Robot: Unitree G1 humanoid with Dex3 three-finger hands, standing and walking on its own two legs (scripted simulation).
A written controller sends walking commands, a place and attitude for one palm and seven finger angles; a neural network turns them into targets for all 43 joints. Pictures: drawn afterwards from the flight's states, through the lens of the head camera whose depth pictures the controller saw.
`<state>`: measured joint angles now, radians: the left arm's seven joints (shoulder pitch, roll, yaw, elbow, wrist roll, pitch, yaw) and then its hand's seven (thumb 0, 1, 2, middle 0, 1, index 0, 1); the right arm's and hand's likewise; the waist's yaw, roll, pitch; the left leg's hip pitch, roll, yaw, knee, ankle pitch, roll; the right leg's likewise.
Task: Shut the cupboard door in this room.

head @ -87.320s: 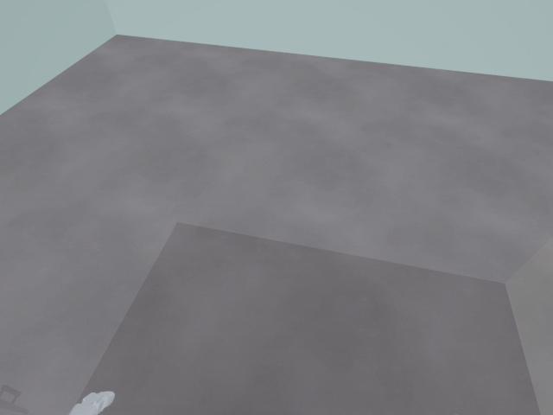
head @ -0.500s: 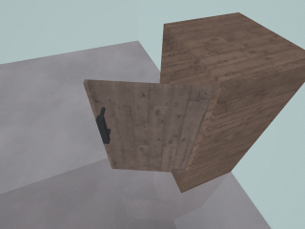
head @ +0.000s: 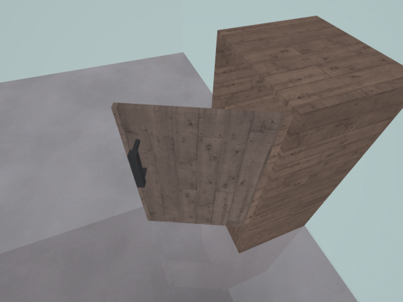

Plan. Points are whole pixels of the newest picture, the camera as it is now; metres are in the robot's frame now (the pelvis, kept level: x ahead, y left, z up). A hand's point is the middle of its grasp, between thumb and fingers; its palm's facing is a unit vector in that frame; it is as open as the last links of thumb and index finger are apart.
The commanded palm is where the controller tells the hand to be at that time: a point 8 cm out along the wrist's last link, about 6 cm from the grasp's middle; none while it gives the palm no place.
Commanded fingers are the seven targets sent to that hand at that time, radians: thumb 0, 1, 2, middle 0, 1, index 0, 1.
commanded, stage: raise the hand and make a fist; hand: left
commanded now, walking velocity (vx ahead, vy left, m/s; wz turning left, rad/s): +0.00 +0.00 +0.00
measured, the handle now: (139, 164) +0.45 +0.20 -0.05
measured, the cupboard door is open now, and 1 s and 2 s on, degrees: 65 65 65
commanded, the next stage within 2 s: bring the fist close to the handle in 1.94 s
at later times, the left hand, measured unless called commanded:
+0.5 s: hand out of the picture +0.10 +0.17 -0.11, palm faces +0.11 -0.99 -0.01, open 5.9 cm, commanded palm +0.10 +0.22 -0.07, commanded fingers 0.00 0.90 0.90 -0.64 -0.78 -0.64 -0.78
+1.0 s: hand (99, 292) +0.14 +0.20 -0.04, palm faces +0.11 -0.99 -0.06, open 3.7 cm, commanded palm +0.12 +0.25 -0.06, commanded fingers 0.00 0.90 0.90 -1.10 -1.28 -1.10 -1.28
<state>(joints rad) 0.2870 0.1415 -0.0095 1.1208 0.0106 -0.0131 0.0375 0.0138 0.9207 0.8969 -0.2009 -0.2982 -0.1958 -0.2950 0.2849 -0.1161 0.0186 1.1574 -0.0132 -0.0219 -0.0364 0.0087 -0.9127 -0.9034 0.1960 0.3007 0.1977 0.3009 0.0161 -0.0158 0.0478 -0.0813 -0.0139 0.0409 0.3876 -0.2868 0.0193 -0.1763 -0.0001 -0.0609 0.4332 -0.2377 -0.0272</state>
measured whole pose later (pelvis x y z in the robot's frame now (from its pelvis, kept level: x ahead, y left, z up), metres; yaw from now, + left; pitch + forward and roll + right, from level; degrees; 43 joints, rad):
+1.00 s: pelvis -0.06 +0.01 -0.11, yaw +2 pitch +17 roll -2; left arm 0.47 0.21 0.15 -0.09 -0.27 -0.50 -0.18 0.02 0.91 0.90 -0.92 -1.09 -0.91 -1.08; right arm 0.30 -0.25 -0.02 0.54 0.02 -0.18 -0.04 0.02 -0.90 -0.90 0.20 0.30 0.20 0.30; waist 0.01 0.03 -0.15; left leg -0.96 -0.01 0.00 1.25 -0.58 0.04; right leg -1.00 -0.03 -0.10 1.19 -0.48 -0.03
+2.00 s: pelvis -0.05 +0.01 -0.10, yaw +2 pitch +17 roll -2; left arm 0.38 0.23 0.16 -0.01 -0.28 -0.42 -0.25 0.02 0.90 0.90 -1.30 -1.50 -1.30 -1.50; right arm 0.25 -0.25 0.01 0.47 0.02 -0.14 -0.04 0.02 -0.90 -0.90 0.20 0.30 0.20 0.30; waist 0.00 0.03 -0.16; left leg -0.92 -0.01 0.00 1.22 -0.59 0.04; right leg -0.96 -0.03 -0.11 1.15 -0.48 -0.03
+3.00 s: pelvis -0.05 +0.00 -0.09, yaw +1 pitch +19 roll -1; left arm -0.40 0.26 0.21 0.68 -0.18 -0.40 -0.17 0.02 0.90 0.90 -1.30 -1.50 -1.30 -1.50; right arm 0.27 -0.25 0.01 0.59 0.02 -0.07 -0.02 0.01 -0.91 -0.90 0.20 0.30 0.20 0.30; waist -0.06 0.03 -0.14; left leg -0.93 0.00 0.03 1.14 -0.55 0.03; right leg -0.99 -0.02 -0.07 1.10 -0.45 -0.03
